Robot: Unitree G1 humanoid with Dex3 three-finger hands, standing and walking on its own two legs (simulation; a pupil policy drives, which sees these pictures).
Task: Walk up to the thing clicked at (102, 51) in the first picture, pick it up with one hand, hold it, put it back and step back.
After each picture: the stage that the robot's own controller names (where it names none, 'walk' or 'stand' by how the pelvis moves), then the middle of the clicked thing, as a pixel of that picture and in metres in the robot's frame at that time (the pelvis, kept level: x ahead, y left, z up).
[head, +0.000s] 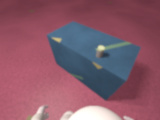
stand; (100, 51) +0.65 -0.12 -0.06
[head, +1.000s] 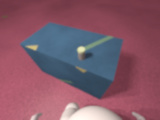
rise first; (81, 53) +0.56 +0.10 -0.04
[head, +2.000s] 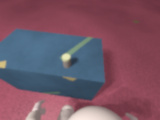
rise first; (66, 61) +0.45 +0.18 -0.03
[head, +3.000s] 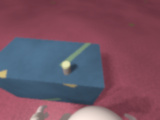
stand; (66, 68) +0.42 +0.18 -0.06
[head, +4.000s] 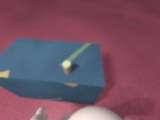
stand; (67, 67) +0.43 +0.17 -0.06
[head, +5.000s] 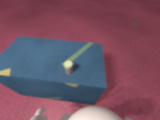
stand; (68, 67) +0.43 +0.16 -0.06
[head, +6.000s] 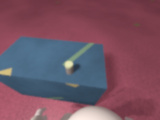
stand; (69, 68) +0.43 +0.16 -0.06
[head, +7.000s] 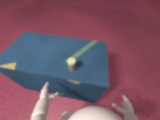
rise first; (71, 64) +0.44 +0.15 -0.06
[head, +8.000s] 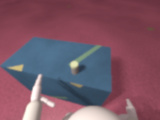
go down; (74, 68) +0.44 +0.14 -0.06
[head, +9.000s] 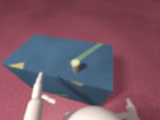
go down; (75, 66) +0.44 +0.13 -0.05
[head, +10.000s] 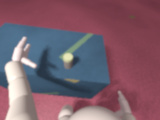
go down; (68, 61) +0.44 +0.12 +0.00
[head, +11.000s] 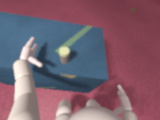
close in; (64, 55) +0.45 +0.13 +0.02
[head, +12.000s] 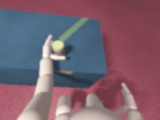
close; (59, 50) +0.47 +0.14 +0.05
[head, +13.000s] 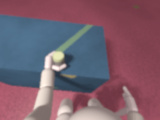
lift; (59, 60) +0.40 +0.16 +0.03
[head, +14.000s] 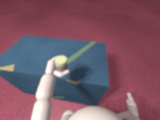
lift; (62, 66) +0.31 +0.16 +0.14
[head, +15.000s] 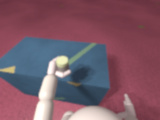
hold; (63, 66) +0.31 +0.15 +0.13
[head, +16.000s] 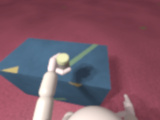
hold; (63, 64) +0.32 +0.15 +0.15
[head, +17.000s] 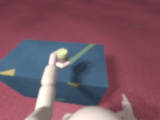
crouch; (63, 58) +0.38 +0.16 +0.14
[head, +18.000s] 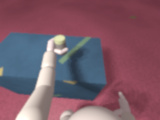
lower; (61, 45) +0.47 +0.15 +0.14
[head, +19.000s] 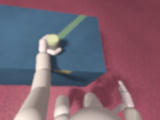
lower; (53, 45) +0.50 +0.16 +0.05
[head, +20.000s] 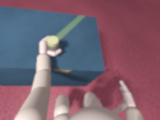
lower; (54, 46) +0.49 +0.16 +0.05
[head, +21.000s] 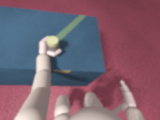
lower; (53, 46) +0.49 +0.16 +0.05
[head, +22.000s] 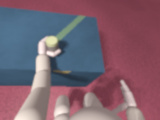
lower; (53, 46) +0.49 +0.16 +0.05
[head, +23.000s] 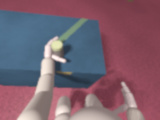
withdraw; (58, 50) +0.47 +0.14 +0.04
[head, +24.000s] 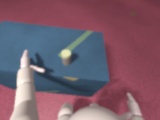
sink last; (66, 57) +0.45 +0.14 +0.01
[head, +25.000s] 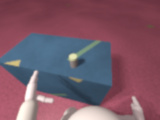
stand; (73, 61) +0.48 +0.15 +0.00
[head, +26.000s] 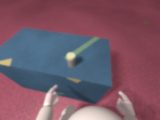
stand; (71, 60) +0.46 +0.14 +0.01
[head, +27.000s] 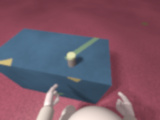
stand; (71, 59) +0.46 +0.14 +0.01
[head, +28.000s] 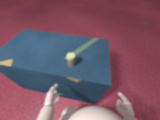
stand; (71, 60) +0.46 +0.15 +0.01
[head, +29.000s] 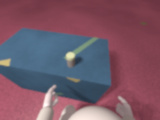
stand; (70, 60) +0.46 +0.14 +0.01
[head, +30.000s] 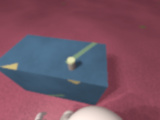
stand; (71, 64) +0.47 +0.15 -0.05
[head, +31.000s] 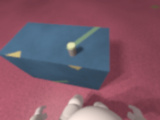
walk; (72, 49) +0.54 +0.18 -0.03
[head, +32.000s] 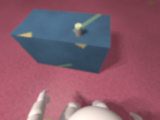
walk; (78, 30) +0.79 +0.12 -0.03
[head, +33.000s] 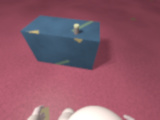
stand; (76, 29) +1.04 +0.18 -0.04
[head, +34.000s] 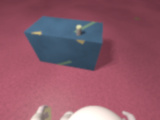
stand; (78, 30) +1.03 +0.15 -0.06
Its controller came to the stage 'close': yes
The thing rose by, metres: 0.20
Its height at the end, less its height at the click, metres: +0.00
